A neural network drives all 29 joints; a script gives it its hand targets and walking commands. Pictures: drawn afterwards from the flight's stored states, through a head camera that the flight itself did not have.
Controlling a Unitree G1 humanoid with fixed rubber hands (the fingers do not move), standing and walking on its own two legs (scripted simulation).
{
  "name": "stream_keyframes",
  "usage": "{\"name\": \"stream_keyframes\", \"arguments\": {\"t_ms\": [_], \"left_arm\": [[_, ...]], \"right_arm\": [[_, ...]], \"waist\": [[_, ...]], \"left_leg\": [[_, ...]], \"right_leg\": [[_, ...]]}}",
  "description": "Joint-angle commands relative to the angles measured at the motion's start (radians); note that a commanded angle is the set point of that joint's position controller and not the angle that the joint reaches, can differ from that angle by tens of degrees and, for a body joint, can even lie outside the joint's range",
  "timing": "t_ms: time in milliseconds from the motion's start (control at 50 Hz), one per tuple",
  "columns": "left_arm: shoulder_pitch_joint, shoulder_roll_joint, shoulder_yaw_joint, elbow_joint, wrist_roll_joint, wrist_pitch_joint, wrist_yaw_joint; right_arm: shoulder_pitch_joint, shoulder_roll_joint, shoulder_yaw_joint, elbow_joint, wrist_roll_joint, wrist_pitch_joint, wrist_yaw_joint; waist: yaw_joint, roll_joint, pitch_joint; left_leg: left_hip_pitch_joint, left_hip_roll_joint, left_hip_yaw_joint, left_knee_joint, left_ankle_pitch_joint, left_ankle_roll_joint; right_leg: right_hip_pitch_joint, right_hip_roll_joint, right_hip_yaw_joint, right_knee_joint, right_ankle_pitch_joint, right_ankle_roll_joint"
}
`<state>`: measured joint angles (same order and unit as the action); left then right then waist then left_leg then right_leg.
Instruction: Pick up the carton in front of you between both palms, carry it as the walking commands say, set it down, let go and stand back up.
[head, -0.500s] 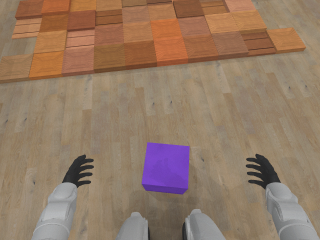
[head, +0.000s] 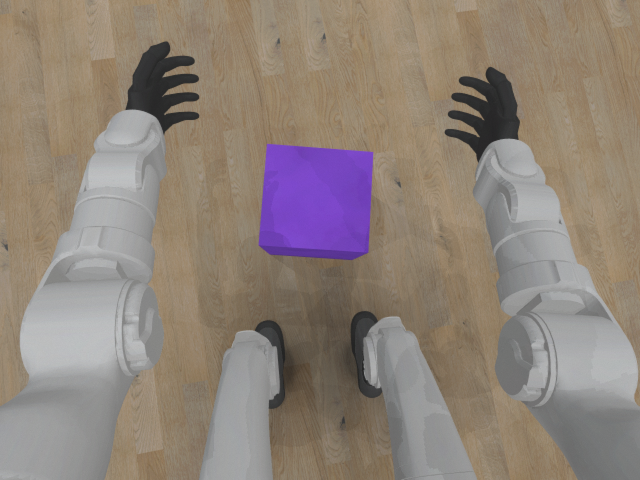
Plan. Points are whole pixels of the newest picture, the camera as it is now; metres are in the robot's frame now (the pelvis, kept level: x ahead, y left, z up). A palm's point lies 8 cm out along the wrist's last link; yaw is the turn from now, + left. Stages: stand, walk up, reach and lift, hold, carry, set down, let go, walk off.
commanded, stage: reach and lift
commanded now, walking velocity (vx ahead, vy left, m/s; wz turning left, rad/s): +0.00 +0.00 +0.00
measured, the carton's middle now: (315, 209) +0.49 -0.03 -0.51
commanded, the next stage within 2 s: none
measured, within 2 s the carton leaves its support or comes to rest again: leaves its support in 1.74 s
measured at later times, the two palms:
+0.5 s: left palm (205, 184) +0.51 +0.17 -0.32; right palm (432, 193) +0.46 -0.22 -0.31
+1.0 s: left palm (229, 199) +0.52 +0.15 -0.46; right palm (408, 201) +0.48 -0.22 -0.45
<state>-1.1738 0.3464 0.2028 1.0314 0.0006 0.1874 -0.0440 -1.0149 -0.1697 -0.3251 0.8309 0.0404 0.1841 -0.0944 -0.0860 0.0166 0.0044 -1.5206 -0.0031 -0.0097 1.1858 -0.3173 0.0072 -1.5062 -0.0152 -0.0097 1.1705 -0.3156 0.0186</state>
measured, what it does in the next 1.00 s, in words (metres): lowers itself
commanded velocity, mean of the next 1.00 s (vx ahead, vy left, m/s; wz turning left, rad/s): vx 0.00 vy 0.00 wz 0.00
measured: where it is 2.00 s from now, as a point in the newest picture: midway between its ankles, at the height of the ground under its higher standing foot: (321, 374)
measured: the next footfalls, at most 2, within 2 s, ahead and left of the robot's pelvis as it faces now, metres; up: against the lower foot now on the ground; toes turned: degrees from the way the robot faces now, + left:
none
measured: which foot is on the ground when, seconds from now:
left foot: down 0.00-1.00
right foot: down 0.00-1.00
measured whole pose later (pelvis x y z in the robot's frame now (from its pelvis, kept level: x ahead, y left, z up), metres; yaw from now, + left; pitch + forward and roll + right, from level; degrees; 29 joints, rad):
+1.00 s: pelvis -0.03 +0.00 -0.27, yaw -2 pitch +38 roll -2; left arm -1.42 0.44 -0.07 1.18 -0.28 -0.01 0.09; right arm -1.35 -0.33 -0.05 1.12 0.36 -0.02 -0.16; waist -0.06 -0.04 0.35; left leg -2.31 0.02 -0.02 2.18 -0.52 0.01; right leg -2.30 0.02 0.00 2.15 -0.50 0.03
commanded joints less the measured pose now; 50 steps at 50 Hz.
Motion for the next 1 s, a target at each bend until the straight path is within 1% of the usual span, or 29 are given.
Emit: {"name": "stream_keyframes", "arguments": {"t_ms": [0,60,100,200,280,340,380,440,500,540,600,640,680,780,860,880,900,940,980], "left_arm": [[-0.243,0.102,0.033,-0.059,0.032,-0.038,0.005],[-0.216,0.063,0.055,-0.062,0.061,-0.073,0.014],[-0.186,0.04,0.067,-0.067,0.075,-0.094,0.022],[-0.093,-0.001,0.065,-0.072,0.073,-0.136,0.049],[-0.076,0.013,0.016,-0.118,0.022,-0.166,0.078],[-0.086,0.043,-0.039,-0.177,-0.042,-0.176,0.096],[-0.105,0.063,-0.073,-0.214,-0.082,-0.174,0.106],[-0.149,0.09,-0.106,-0.251,-0.124,-0.165,0.115],[-0.21,0.124,-0.12,-0.256,-0.151,-0.149,0.122],[-0.252,0.139,-0.128,-0.218,-0.167,-0.14,0.127],[-0.318,0.145,-0.144,-0.126,-0.187,-0.134,0.13],[-0.361,0.152,-0.156,-0.06,-0.199,-0.136,0.131],[-0.399,0.164,-0.168,0.003,-0.211,-0.144,0.13],[-0.48,0.19,-0.209,0.106,-0.243,-0.173,0.129],[-0.535,0.218,-0.245,0.094,-0.278,-0.197,0.134],[-0.538,0.222,-0.25,0.078,-0.284,-0.203,0.136],[-0.535,0.217,-0.263,0.069,-0.291,-0.21,0.138],[-0.515,0.216,-0.267,0.059,-0.291,-0.217,0.141],[-0.493,0.218,-0.258,0.026,-0.283,-0.223,0.143]], "right_arm": [[-0.182,-0.096,-0.048,-0.082,-0.03,-0.043,-0.004],[-0.156,-0.072,-0.075,-0.074,-0.056,-0.087,0.009],[-0.134,-0.059,-0.089,-0.066,-0.067,-0.115,0.019],[-0.062,-0.049,-0.087,-0.027,-0.055,-0.167,0.034],[-0.046,-0.073,-0.035,-0.03,0.001,-0.198,0.027],[-0.05,-0.115,0.02,-0.061,0.06,-0.209,0.01],[-0.064,-0.14,0.052,-0.085,0.098,-0.208,-0.001],[-0.11,-0.169,0.09,-0.116,0.141,-0.2,-0.018],[-0.171,-0.19,0.115,-0.132,0.171,-0.18,-0.035],[-0.214,-0.194,0.121,-0.105,0.182,-0.167,-0.046],[-0.29,-0.195,0.127,-0.03,0.191,-0.157,-0.056],[-0.345,-0.2,0.135,0.027,0.193,-0.157,-0.059],[-0.392,-0.208,0.143,0.081,0.196,-0.162,-0.061],[-0.483,-0.224,0.167,0.191,0.214,-0.188,-0.06],[-0.536,-0.243,0.197,0.198,0.244,-0.213,-0.066],[-0.529,-0.226,0.216,0.191,0.268,-0.219,-0.068],[-0.518,-0.199,0.248,0.202,0.298,-0.222,-0.066],[-0.492,-0.172,0.283,0.217,0.332,-0.222,-0.061],[-0.474,-0.16,0.296,0.182,0.349,-0.223,-0.062]], "waist": [[-0.023,0.065,-0.959],[-0.024,0.075,-0.955],[-0.018,0.075,-0.949],[0.0,0.072,-0.94],[0.011,0.073,-1.016],[0.009,0.088,-1.121],[0.006,0.1,-1.187],[0.006,0.106,-1.234],[0.006,0.097,-1.236],[0.005,0.087,-1.169],[0.005,0.073,-1.031],[0.005,0.058,-0.951],[0.005,0.046,-0.891],[0.007,0.037,-0.813],[0.008,0.046,-0.897],[0.016,0.045,-0.934],[0.035,0.047,-0.962],[0.061,0.051,-0.988],[0.073,0.052,-1.016]], "left_leg": [[0.526,-0.061,-0.001,-0.12,0.011,-0.022],[0.48,-0.062,-0.009,-0.074,0.1,-0.02],[0.428,-0.061,-0.014,-0.026,0.162,-0.019],[0.273,-0.058,-0.026,0.134,0.294,-0.016],[0.197,-0.053,-0.035,0.278,0.374,-0.021],[0.209,-0.049,-0.035,0.381,0.42,-0.024],[0.228,-0.047,-0.032,0.443,0.433,-0.026],[0.214,-0.044,-0.023,0.52,0.377,-0.027],[0.159,-0.041,-0.004,0.569,0.247,-0.028],[0.083,-0.034,0.005,0.591,0.129,-0.028],[-0.032,-0.019,0.003,0.619,-0.03,-0.023],[-0.095,-0.011,-0.003,0.642,-0.099,-0.019],[-0.141,-0.005,-0.008,0.669,-0.135,-0.015],[-0.2,0.006,-0.019,0.74,-0.131,-0.013],[-0.152,0.011,-0.015,0.796,-0.051,-0.015],[-0.133,0.01,-0.009,0.806,-0.028,-0.014],[-0.116,0.009,-0.003,0.814,0.0,-0.012],[-0.09,0.009,0.001,0.83,0.047,-0.008],[-0.062,0.006,0.003,0.84,0.076,-0.003]], "right_leg": [[0.363,0.069,-0.059,-0.113,0.046,0.035],[0.279,0.073,-0.056,-0.07,0.113,0.036],[0.213,0.075,-0.052,-0.028,0.159,0.037],[0.038,0.081,-0.041,0.12,0.252,0.042],[-0.052,0.081,-0.04,0.26,0.317,0.047],[-0.087,0.08,-0.045,0.357,0.351,0.047],[-0.108,0.079,-0.052,0.415,0.348,0.046],[-0.128,0.075,-0.059,0.492,0.298,0.042],[-0.118,0.068,-0.066,0.546,0.209,0.039],[-0.135,0.059,-0.065,0.573,0.122,0.037],[-0.186,0.043,-0.054,0.607,-0.001,0.036],[-0.208,0.033,-0.046,0.634,-0.055,0.036],[-0.219,0.026,-0.039,0.663,-0.082,0.036],[-0.234,0.021,-0.024,0.735,-0.077,0.032],[-0.188,0.023,-0.022,0.79,0.003,0.031],[-0.16,0.027,-0.024,0.8,0.031,0.032],[-0.152,0.032,-0.023,0.81,0.055,0.033],[-0.157,0.04,-0.021,0.828,0.082,0.035],[-0.162,0.05,-0.022,0.835,0.097,0.038]]}}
